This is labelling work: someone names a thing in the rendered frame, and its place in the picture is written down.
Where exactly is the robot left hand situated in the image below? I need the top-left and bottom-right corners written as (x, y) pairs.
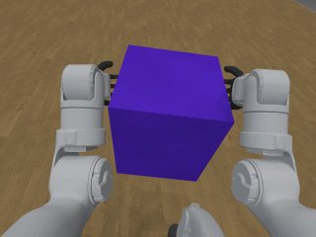
top-left (97, 61), bottom-right (119, 106)

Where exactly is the right robot thigh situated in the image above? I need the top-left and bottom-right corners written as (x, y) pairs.
top-left (181, 206), bottom-right (225, 237)

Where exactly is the robot right hand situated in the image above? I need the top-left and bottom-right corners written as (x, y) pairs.
top-left (223, 66), bottom-right (244, 110)

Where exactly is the carton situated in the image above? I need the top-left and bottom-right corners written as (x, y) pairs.
top-left (108, 44), bottom-right (235, 182)

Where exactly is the robot right forearm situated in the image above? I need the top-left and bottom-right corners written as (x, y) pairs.
top-left (231, 68), bottom-right (300, 193)

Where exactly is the robot left forearm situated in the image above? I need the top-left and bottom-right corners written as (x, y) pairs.
top-left (48, 64), bottom-right (111, 194)

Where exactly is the robot right shin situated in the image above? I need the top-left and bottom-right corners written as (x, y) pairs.
top-left (176, 202), bottom-right (199, 237)

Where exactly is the robot right upper arm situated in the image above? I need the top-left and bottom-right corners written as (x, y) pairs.
top-left (231, 158), bottom-right (316, 237)

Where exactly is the robot left upper arm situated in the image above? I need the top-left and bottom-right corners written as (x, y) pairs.
top-left (1, 155), bottom-right (114, 237)

